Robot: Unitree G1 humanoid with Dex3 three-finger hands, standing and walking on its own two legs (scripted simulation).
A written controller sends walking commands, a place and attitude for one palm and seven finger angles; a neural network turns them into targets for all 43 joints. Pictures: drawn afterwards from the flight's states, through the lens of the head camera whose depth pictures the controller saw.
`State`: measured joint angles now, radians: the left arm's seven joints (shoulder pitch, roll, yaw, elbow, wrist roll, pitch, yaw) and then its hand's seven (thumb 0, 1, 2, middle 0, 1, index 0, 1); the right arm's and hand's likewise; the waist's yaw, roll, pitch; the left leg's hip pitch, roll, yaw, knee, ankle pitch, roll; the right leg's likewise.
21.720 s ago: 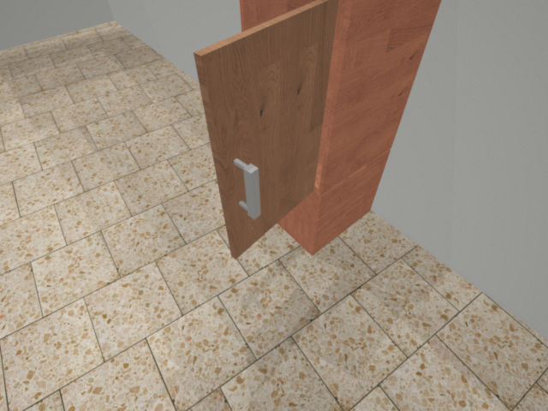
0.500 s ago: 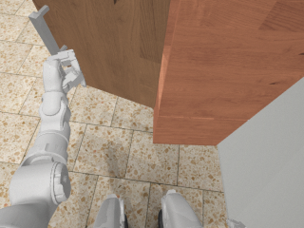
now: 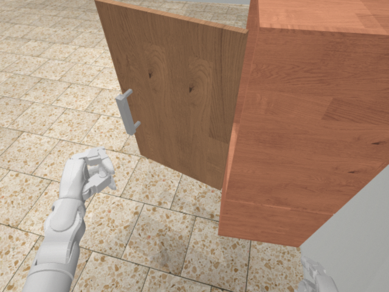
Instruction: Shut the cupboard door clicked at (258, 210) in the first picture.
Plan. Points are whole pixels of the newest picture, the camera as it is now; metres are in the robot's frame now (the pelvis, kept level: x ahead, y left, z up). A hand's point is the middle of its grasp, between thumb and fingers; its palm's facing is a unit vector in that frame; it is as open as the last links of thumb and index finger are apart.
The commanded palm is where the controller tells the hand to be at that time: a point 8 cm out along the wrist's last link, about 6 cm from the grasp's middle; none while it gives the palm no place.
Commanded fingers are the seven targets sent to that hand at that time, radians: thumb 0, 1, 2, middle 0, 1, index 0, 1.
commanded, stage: draw the hand back to the body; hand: left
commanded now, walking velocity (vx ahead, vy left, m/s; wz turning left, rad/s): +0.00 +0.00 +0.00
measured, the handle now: (130, 112) +0.64 +0.23 -0.04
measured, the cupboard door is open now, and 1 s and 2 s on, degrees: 71 71 71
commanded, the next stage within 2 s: step back with the hand held close in 0.96 s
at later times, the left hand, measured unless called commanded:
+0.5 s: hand (23, 200) +0.23 +0.26 +0.17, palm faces +0.43 -0.81 -0.39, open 5.5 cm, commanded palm +0.17 +0.29 +0.19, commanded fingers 0.00 0.90 0.90 -0.28 -0.39 -0.28 -0.39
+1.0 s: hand (11, 214) +0.20 +0.25 +0.19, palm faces +0.46 -0.78 -0.41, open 7.4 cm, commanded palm +0.15 +0.28 +0.20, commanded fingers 0.00 0.90 0.90 -0.20 -0.30 -0.20 -0.30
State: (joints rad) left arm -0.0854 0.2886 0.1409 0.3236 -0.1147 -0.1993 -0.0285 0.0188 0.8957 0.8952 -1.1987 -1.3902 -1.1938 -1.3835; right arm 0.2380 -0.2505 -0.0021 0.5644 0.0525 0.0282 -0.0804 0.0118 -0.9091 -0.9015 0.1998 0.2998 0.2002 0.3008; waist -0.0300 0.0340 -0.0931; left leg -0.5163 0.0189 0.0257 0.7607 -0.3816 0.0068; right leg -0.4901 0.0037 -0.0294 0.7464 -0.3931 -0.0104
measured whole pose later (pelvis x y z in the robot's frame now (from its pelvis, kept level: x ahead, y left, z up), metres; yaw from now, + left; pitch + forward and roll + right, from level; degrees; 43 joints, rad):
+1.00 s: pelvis +0.01 -0.02 +0.03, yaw +1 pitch -4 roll +0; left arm 0.47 0.35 0.34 -0.35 -0.07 -0.08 0.11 0.02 0.89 0.89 -0.22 -0.31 -0.21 -0.30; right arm 0.19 -0.22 0.01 0.65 0.01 -0.11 -0.10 0.02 -0.91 -0.90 0.20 0.30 0.20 0.30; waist 0.06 0.07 -0.01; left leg -0.10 0.03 0.01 0.41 -0.25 -0.02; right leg -0.07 0.02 -0.04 0.41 -0.27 -0.04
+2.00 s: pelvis -0.06 +0.02 +0.02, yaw +1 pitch +2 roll -2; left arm 0.53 0.41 0.43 -0.48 -0.03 -0.23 0.17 0.02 0.88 0.89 -0.21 -0.31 -0.21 -0.30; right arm 0.23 -0.22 0.01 0.59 0.00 -0.05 -0.10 0.01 -0.90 -0.90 0.20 0.30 0.20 0.30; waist 0.00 0.00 -0.01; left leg -0.41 0.01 0.01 0.59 -0.21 0.04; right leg -0.35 0.00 -0.04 0.52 -0.20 0.01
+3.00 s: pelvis -0.22 +0.01 +0.02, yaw -1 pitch +2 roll -3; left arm 0.51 0.46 0.44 -0.43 -0.09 -0.20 0.14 0.01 0.89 0.89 -0.21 -0.31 -0.21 -0.30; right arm 0.22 -0.24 -0.01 0.63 0.00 -0.02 -0.10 0.01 -0.91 -0.90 0.20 0.30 0.20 0.30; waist -0.03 -0.01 -0.04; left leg -0.44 0.00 -0.03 0.44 -0.04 0.03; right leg -0.24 0.07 0.04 0.56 -0.38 0.00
